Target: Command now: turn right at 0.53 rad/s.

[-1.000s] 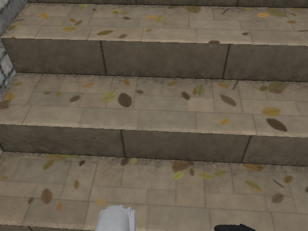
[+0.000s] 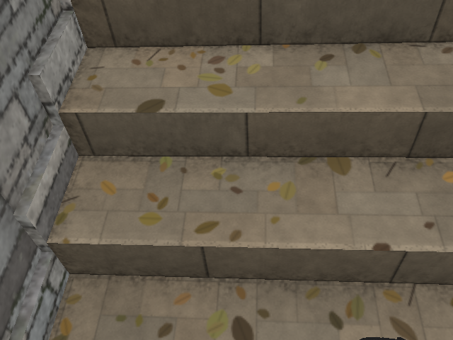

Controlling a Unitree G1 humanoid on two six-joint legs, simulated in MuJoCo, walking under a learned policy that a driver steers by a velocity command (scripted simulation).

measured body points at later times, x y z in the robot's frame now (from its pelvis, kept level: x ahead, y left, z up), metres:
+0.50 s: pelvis +0.07 +0.06 +0.03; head +0.10 +0.07 +0.47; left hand +0.31 +0.23 -0.08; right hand +0.07 -0.21 -0.08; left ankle +0.11 +0.16 -0.71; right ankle +0.08 -0.08 -0.63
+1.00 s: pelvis +0.22 -0.02 +0.03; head +0.22 -0.06 +0.48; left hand +0.19 +0.19 -0.10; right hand +0.37 -0.21 -0.06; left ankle +0.38 +0.08 -0.40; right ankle +0.08 -0.06 -0.71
